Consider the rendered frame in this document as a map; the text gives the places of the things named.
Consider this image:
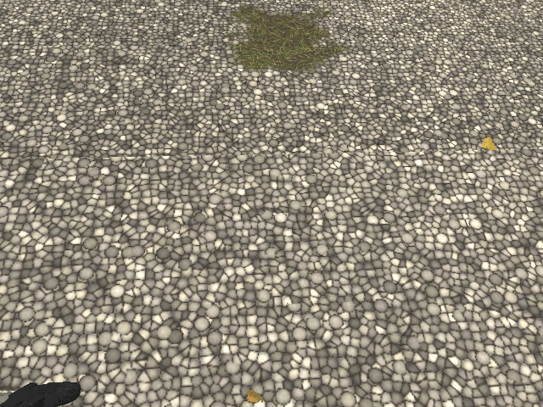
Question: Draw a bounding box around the left robot hand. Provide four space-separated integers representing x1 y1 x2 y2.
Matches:
0 382 81 407

